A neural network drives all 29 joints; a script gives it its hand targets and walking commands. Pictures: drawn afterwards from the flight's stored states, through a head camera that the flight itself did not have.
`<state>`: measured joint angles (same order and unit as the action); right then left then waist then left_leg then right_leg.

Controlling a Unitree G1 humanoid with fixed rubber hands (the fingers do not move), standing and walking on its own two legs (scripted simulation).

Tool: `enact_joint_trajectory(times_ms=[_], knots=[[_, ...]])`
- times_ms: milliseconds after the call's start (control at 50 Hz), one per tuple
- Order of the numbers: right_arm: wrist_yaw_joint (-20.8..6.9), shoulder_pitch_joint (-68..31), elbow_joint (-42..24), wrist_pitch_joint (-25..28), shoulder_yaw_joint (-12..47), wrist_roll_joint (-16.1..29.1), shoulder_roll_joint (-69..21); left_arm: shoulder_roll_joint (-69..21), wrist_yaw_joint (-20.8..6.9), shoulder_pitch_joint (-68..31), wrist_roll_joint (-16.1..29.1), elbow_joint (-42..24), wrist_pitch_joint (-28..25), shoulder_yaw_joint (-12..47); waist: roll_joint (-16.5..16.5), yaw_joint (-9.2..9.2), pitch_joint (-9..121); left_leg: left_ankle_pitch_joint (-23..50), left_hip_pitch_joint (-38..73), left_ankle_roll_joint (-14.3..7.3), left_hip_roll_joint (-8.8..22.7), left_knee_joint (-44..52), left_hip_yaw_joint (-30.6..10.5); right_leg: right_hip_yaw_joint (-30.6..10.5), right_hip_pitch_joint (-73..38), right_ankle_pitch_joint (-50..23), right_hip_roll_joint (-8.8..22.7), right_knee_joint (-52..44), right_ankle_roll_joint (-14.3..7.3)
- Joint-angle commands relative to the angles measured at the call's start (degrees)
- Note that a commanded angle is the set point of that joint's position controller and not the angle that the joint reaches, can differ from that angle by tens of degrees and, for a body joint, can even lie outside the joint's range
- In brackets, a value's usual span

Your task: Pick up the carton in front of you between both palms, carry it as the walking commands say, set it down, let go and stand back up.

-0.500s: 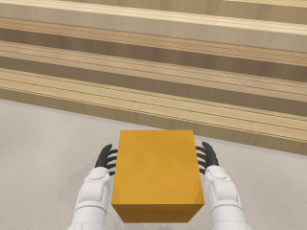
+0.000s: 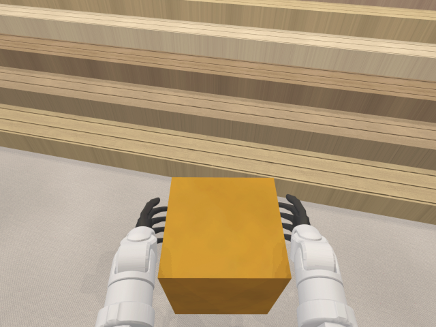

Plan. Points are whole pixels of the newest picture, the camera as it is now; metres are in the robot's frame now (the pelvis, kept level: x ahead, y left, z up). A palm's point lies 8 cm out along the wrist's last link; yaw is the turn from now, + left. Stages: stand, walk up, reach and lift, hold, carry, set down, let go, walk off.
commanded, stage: reach and lift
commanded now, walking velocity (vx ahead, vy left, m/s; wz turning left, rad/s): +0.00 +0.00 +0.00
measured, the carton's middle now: (222, 249) +0.31 +0.00 -0.05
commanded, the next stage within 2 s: hold in 0.58 s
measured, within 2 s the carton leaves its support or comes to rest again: neither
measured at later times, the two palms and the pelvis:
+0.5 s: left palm (145, 230) +0.30 +0.15 +0.04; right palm (301, 227) +0.31 -0.15 +0.04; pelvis +0.02 +0.00 +0.01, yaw +0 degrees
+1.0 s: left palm (142, 228) +0.29 +0.15 +0.05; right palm (305, 226) +0.30 -0.15 +0.06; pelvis +0.01 +0.00 +0.01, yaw +0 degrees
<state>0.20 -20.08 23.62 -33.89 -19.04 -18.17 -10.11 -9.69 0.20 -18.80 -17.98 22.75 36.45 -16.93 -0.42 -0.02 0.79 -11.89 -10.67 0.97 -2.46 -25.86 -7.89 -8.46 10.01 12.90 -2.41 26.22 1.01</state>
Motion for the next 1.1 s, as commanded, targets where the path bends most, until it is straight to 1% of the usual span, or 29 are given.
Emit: enact_joint_trajectory(times_ms=[0,260,420,540,580,640,660,680,720,780,900,1080], knots=[[-15.5,-26.8,3.8,-0.3,31.5,13.5,-55.5,-54.5,-14.5,-32.7,14.5,-1.6,-2.5,31.9,0.6,-0.01,14.6,4.9,6.8,-0.1,-2.7,4.7,4.5,5.0,-2.0,-5.4,-2.9,-5.3,-0.5],[-15.3,-21.6,-1.4,-2.1,33.8,15.0,-54.4,-54.1,-14.1,-26.9,16.3,-6.4,-0.6,33.9,0.6,0.03,15.1,12.9,10.2,0.3,-3.0,6.0,4.1,4.6,-5.3,-12.8,-3.4,-6.6,0.0],[-15.0,-20.1,-3.8,-3.3,34.8,15.7,-54.4,-53.3,-14.2,-25.5,16.9,-8.8,0.5,34.6,0.3,0.05,14.4,14.0,10.7,0.2,-3.2,6.4,4.0,4.3,-6.6,-14.7,-3.3,-7.2,0.3],[-14.9,-20.5,-4.5,-4.2,34.9,15.9,-54.5,-52.8,-14.4,-26.0,17.0,-9.4,1.3,34.6,0.1,0.13,13.6,12.7,10.4,0.1,-3.3,6.7,4.1,4.2,-6.9,-13.9,-3.1,-7.6,0.4],[-14.9,-20.8,-5.7,-4.5,36.0,16.6,-54.9,-53.1,-14.5,-26.3,17.8,-10.6,1.6,35.8,0.0,-0.05,14.4,13.2,11.0,0.1,-3.3,6.8,4.1,4.2,-7.5,-14.6,-3.1,-7.7,0.5],[-14.6,-20.5,-9.4,-5.7,38.7,18.3,-55.2,-53.4,-14.3,-26.2,19.6,-14.2,2.7,38.7,0.0,-0.33,16.5,16.0,12.6,0.3,-3.4,7.1,3.8,4.1,-9.5,-17.9,-3.1,-8.0,0.7],[-14.5,-20.0,-9.8,-6.4,38.7,18.3,-54.7,-53.0,-14.1,-25.8,19.6,-14.7,3.4,38.8,0.0,-0.34,16.1,16.0,12.8,0.4,-3.3,7.4,3.8,4.0,-9.7,-17.9,-3.1,-8.3,0.7],[-14.4,-19.4,-9.7,-7.0,38.1,18.0,-54.0,-52.5,-14.0,-25.2,19.3,-14.5,4.0,38.3,0.1,-0.3,14.8,15.0,12.5,0.4,-3.3,7.7,3.8,4.0,-9.6,-16.9,-3.0,-8.6,0.6],[-14.4,-19.0,-8.2,-8.0,36.1,17.0,-52.6,-51.2,-13.9,-24.6,18.0,-12.9,5.0,36.2,0.1,-0.15,11.1,11.0,11.2,0.3,-3.2,8.5,4.0,4.1,-8.3,-12.5,-2.9,-9.3,0.4],[-14.9,-20.7,-6.4,-8.4,34.4,16.2,-52.2,-50.9,-14.2,-25.8,17.0,-10.9,5.5,34.2,0.2,0.02,8.1,6.0,9.8,0.0,-3.0,9.0,4.3,4.5,-6.6,-7.2,-2.8,-9.9,0.1],[-15.7,-25.4,-6.0,-7.8,34.6,16.6,-53.9,-53.0,-14.9,-30.3,17.6,-10.5,5.0,34.5,0.4,-0.02,10.6,5.4,10.4,-0.1,-2.8,8.2,4.4,4.8,-6.3,-6.1,-2.8,-9.1,-0.1],[-16.0,-26.7,-4.3,-7.5,33.7,15.9,-53.8,-53.5,-15.1,-31.5,17.2,-8.6,4.8,33.8,0.4,-0.14,11.0,4.6,10.5,0.1,-2.7,8.1,4.5,4.9,-5.9,-4.9,-2.8,-9.1,-0.3]])
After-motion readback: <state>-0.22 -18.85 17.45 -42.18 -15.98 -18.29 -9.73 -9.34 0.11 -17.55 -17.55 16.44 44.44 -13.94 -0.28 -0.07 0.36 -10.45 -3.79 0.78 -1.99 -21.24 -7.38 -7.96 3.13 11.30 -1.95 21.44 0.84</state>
